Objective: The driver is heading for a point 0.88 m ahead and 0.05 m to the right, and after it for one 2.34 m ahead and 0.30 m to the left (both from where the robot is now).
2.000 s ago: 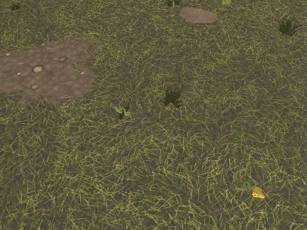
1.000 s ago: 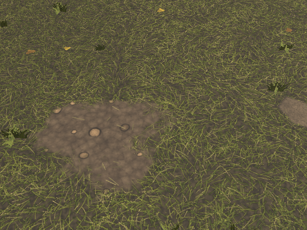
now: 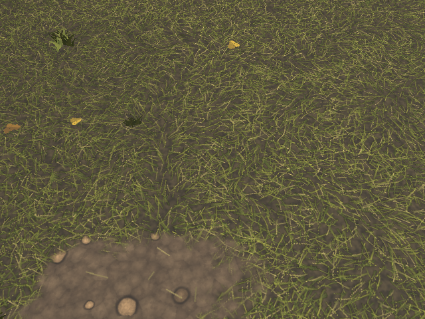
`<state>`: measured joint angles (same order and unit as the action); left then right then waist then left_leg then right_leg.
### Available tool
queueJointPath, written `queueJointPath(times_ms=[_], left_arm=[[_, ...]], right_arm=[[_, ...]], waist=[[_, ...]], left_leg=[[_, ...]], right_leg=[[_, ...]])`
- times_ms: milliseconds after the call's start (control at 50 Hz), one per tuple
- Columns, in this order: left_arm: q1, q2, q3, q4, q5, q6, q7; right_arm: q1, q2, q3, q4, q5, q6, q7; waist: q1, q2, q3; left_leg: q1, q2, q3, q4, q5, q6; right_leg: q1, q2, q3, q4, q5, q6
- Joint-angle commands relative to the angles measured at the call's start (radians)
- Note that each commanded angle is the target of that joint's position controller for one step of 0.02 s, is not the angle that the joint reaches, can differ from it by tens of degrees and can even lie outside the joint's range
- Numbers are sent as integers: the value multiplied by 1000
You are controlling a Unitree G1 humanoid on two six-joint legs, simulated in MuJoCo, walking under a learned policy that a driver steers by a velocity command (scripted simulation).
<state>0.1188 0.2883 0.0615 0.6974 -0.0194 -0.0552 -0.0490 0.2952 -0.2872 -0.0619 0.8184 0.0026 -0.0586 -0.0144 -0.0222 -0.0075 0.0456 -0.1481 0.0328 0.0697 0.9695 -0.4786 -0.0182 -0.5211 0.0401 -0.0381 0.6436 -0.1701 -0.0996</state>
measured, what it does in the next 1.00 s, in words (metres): walks ahead: left foot, then right foot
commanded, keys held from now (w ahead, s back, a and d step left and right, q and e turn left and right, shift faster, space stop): w+e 0.24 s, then w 0.08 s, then no key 0.68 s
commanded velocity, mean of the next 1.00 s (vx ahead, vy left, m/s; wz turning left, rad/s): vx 0.27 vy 0.00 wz -0.26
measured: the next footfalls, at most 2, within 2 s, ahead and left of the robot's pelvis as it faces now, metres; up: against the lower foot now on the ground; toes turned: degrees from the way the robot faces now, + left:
left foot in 0.40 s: +0.44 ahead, +0.11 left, +0.00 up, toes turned -14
right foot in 0.76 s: +0.37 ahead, -0.14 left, +0.00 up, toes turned -12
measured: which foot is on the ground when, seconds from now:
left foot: up 0.00-0.38, down 0.40-1.00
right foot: down 0.00-0.42, up 0.44-0.74, down 0.76-1.00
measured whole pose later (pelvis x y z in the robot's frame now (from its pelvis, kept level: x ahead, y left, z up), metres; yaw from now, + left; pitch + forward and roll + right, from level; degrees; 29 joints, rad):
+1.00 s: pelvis +0.36 +0.01 +0.02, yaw -14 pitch -1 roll +1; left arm 0.21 0.23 0.04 0.76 0.01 0.01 0.03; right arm 0.16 -0.24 -0.01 0.89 -0.01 -0.02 0.00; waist -0.01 0.00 0.02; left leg -0.24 -0.01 0.02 0.53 -0.27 0.01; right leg -0.24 -0.02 0.06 0.55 -0.29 0.03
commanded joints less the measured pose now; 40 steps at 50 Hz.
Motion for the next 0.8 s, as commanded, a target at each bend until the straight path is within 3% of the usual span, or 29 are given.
queueJointPath(times_ms=[20,40,60,80,120,160,220,300,360,400,420,440,460,480,500,520,540,580,640,680,720,740,760,780,800], left_arm=[[271,176,55,-14,2,-10,17],[204,152,47,-26,1,-10,19],[151,120,36,-43,8,-10,23],[123,112,31,-60,17,-8,26],[111,126,36,-67,14,-11,35],[129,153,44,-61,10,-13,47],[166,163,49,-46,0,-4,60],[235,153,45,-14,-5,4,63],[247,141,43,3,5,13,68],[216,112,34,-8,10,20,71],[211,74,18,-34,25,18,72],[385,24,0,-14,16,12,71],[432,89,7,7,7,10,68],[332,147,24,2,-3,21,70],[237,146,25,-16,2,33,76],[186,133,24,-32,13,45,78],[178,111,22,-39,17,56,79],[214,49,7,-24,16,70,81],[206,30,-2,-11,21,74,86],[195,47,3,-1,20,84,85],[174,44,4,4,30,91,81],[143,52,4,-7,42,92,81],[118,77,6,-25,51,91,85],[96,129,15,-38,45,91,90],[83,128,22,-15,37,89,86]], right_arm=[[-95,-128,-9,-154,36,-85,26],[-113,-119,-9,-154,17,-90,20],[-111,-132,-19,-149,-4,-83,13],[-93,-130,-22,-149,-10,-70,14],[-66,-105,-19,-145,-17,-48,11],[-114,-84,-10,-162,-21,-38,7],[-232,-52,4,-186,-18,-42,11],[-311,-71,2,-201,2,-58,32],[-290,-104,-13,-201,-12,-72,42],[-173,-124,-26,-171,-34,-86,37],[-68,-175,-35,-166,-52,-91,33],[21,-226,-50,-137,-57,-75,33],[62,-174,-41,-116,-13,-59,43],[14,-131,-27,-132,-2,-50,42],[-53,-97,-13,-142,-14,-40,40],[-111,-64,4,-142,-19,-35,40],[-146,-48,12,-136,-23,-34,40],[-187,-54,11,-119,-29,-27,41],[-185,-92,1,-93,-22,-15,32],[-187,-98,2,-78,-13,-3,30],[-206,-83,12,-68,-6,8,32],[-185,-61,21,-55,-7,9,34],[-163,-40,30,-43,-18,9,36],[-121,-47,29,-36,-30,9,39],[-106,-35,30,-30,-25,14,34]], waist=[[137,-77,-258],[89,4,-166],[53,0,-122],[24,-25,-105],[1,-35,-93],[9,-34,-69],[58,-60,-54],[102,-85,-56],[81,-106,-48],[15,-105,-114],[-26,-30,-245],[5,252,-394],[-2,280,-438],[-29,160,-314],[-23,82,-244],[-3,59,-173],[29,85,-151],[62,143,-141],[54,149,-202],[51,136,-208],[63,121,-164],[57,104,-132],[44,67,-110],[0,-19,-82],[-14,-111,-66]], left_leg=[[-671,-2,-176,399,26,36],[-633,39,-165,295,89,37],[-560,67,-161,216,128,29],[-503,75,-161,186,150,18],[-464,74,-140,110,178,-15],[-464,60,-122,-12,266,-46],[-401,17,-114,-261,480,-60],[-348,-10,-125,-420,582,-46],[-328,-20,-127,-484,502,5],[-146,-24,-95,-555,610,56],[86,115,-210,-489,901,113],[430,348,-526,-460,1078,306],[446,400,-706,-523,894,347],[341,354,-605,-547,783,305],[234,305,-499,-560,765,267],[116,268,-420,-581,810,257],[27,232,-362,-602,832,240],[-79,168,-255,-630,908,230],[-83,171,-214,-630,939,246],[-95,175,-214,-638,767,239],[-160,143,-206,-647,463,199],[-194,115,-207,-653,298,155],[-230,85,-200,-640,155,106],[-251,23,-158,-614,60,69],[-182,-19,-97,-595,96,45]], right_leg=[[774,-319,643,-333,-91,-244],[612,-278,537,-344,-1,-213],[491,-246,463,-365,97,-198],[411,-224,437,-389,148,-199],[323,-202,381,-414,239,-208],[265,-175,322,-424,277,-198],[229,-118,270,-406,186,-143],[300,-157,323,-361,81,-118],[404,-189,379,-250,202,-84],[416,-121,345,-85,400,-25],[325,-62,297,122,269,22],[33,74,211,473,-307,106],[-73,62,248,619,-509,127],[-121,25,256,686,-453,141],[-119,-8,221,662,-397,147],[-99,-41,204,592,-362,153],[-29,-80,190,502,-331,153],[107,-79,128,310,-307,167],[240,-74,98,105,-182,174],[307,-72,88,5,-77,165],[394,-60,69,-135,30,138],[421,-76,92,-194,69,119],[446,-134,157,-219,117,94],[423,-175,189,-201,125,64],[310,-146,177,-209,-85,47]])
